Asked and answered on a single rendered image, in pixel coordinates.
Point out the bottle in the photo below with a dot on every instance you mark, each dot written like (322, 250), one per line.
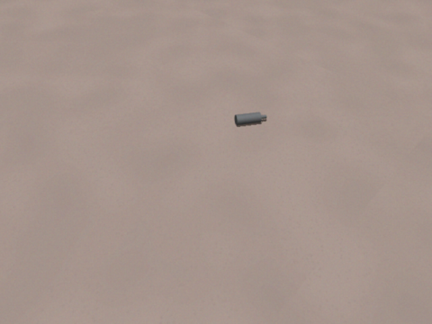
(249, 118)

